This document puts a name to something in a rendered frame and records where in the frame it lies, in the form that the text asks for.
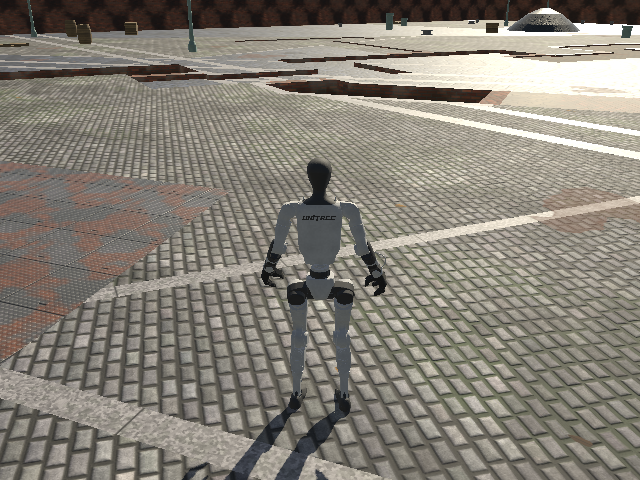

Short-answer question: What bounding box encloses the right robot forearm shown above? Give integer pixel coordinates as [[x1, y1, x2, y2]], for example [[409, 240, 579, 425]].
[[361, 240, 383, 278]]

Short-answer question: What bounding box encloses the robot head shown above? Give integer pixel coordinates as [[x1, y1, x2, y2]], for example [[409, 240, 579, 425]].
[[302, 157, 337, 205]]

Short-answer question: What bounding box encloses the right robot hand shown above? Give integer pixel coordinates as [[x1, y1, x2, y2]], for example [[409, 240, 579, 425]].
[[365, 271, 387, 296]]

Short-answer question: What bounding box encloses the robot right shin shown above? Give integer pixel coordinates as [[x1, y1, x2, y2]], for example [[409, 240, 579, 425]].
[[336, 330, 351, 398]]

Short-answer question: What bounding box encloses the robot right upper arm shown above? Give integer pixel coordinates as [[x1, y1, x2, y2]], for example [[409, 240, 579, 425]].
[[340, 201, 370, 256]]

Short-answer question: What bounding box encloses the left robot hand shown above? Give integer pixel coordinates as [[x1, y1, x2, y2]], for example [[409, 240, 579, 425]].
[[261, 268, 284, 287]]

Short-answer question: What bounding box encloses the robot left upper arm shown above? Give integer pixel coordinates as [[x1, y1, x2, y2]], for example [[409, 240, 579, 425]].
[[271, 201, 299, 255]]

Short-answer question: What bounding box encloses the left robot forearm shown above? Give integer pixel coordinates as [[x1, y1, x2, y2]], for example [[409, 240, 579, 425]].
[[263, 239, 281, 273]]

